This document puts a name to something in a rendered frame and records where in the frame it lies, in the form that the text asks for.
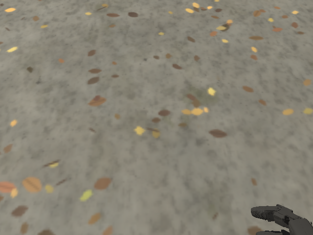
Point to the robot right hand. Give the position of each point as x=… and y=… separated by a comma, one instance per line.
x=284, y=217

